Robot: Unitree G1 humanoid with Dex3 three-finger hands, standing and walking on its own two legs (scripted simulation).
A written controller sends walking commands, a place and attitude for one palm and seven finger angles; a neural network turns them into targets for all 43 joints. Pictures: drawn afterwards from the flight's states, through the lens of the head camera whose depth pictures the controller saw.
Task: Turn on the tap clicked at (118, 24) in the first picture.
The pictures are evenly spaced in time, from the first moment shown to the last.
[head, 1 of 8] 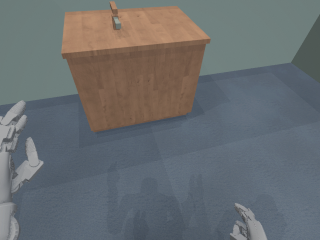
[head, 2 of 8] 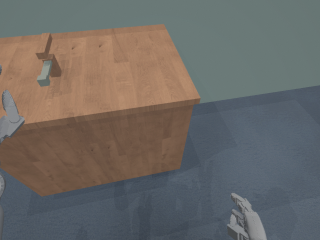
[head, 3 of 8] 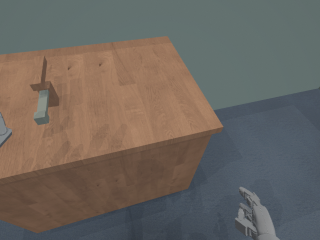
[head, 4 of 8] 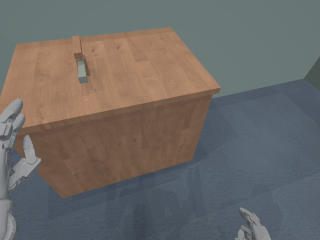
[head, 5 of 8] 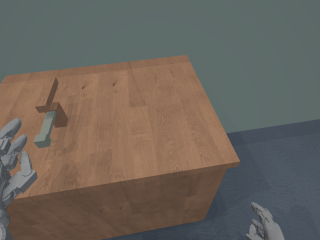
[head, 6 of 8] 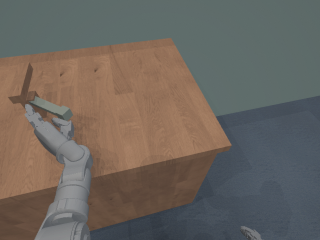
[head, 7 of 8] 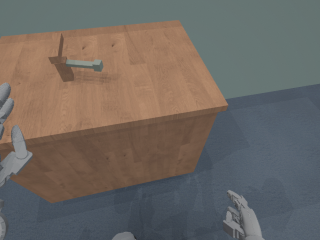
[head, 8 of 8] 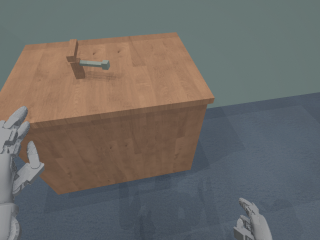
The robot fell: no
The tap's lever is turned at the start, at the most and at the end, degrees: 0 71 71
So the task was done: yes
